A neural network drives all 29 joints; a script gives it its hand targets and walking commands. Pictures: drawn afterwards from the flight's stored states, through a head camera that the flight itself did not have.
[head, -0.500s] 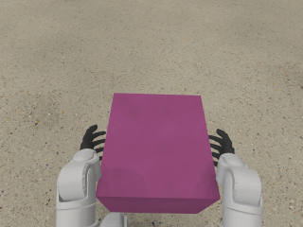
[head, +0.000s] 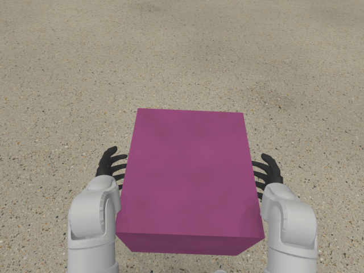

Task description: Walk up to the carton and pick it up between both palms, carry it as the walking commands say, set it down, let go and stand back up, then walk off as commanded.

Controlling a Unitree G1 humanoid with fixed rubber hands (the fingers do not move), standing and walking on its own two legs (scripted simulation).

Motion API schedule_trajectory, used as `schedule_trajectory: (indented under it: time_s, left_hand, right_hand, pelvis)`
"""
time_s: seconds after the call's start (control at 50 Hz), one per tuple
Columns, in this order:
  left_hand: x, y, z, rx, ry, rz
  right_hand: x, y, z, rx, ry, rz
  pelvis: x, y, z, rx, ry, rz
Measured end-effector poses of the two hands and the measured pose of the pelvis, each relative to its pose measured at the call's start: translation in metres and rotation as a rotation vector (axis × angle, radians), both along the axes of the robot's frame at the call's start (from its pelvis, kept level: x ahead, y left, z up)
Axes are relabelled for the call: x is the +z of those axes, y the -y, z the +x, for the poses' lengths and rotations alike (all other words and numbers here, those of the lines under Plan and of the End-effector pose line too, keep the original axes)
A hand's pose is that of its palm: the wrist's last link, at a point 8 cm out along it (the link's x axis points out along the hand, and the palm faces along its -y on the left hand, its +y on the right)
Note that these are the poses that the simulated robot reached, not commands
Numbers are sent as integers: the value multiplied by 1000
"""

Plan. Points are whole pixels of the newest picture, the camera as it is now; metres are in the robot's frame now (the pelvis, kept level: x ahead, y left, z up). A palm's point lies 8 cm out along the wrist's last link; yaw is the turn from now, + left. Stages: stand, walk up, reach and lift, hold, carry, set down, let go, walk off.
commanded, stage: carry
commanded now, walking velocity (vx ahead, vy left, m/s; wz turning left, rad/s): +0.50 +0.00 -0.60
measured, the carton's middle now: (187, 182) +0.33 +0.00 +0.00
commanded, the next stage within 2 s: none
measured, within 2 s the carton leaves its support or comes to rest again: neither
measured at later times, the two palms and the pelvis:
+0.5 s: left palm (164, 81) +0.63 +0.07 +0.07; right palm (274, 104) +0.54 -0.25 +0.07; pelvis +0.31 -0.02 -0.01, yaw -15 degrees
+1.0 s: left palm (226, 43) +0.92 -0.16 +0.06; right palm (311, 70) +0.75 -0.44 +0.06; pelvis +0.58 -0.15 -0.02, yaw -31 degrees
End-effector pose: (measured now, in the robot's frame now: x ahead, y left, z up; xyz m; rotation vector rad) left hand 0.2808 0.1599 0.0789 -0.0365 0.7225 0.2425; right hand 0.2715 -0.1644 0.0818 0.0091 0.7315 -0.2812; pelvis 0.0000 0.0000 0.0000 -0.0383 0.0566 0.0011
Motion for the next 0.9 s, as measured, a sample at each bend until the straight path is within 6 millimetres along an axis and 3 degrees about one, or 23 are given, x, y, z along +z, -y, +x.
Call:
schedule_trajectory:
  time_s: [0.1, 0.24, 0.34, 0.46, 0.52, 0.6, 0.76, 0.9]
  left_hand:
    - [-16, 28, 76, -20, 27, 27]
    - [-31, 52, 148, -45, -121, 50]
    - [-20, 68, 213, -95, -99, 50]
    - [-5, 88, 310, -196, -18, 32]
    - [-6, 97, 361, -242, 24, 10]
    - [-8, 115, 410, -282, -13, -19]
    - [1, 182, 502, -426, -45, -17]
    - [-2, 262, 583, -510, 0, -14]
  right_hand:
    - [-21, 28, 73, -10, 26, 20]
    - [-41, 51, 136, -61, -118, 50]
    - [-32, 65, 182, -112, -95, 57]
    - [-12, 80, 248, -203, -14, 35]
    - [-8, 85, 284, -246, 26, 10]
    - [-4, 98, 316, -295, -10, -16]
    - [5, 146, 364, -455, -40, 1]
    - [0, 214, 423, -533, 4, 1]
  pelvis:
    - [-25, 23, 72, -25, 14, -3]
    - [-5, 34, 143, -85, -19, 25]
    - [4, 33, 198, -152, -26, 44]
    - [1, 25, 282, -228, -29, 43]
    - [-11, 20, 328, -287, -24, 43]
    - [-5, 21, 372, -364, -20, 56]
    - [11, 43, 455, -457, -29, 12]
    - [-1, 97, 532, -517, -16, -7]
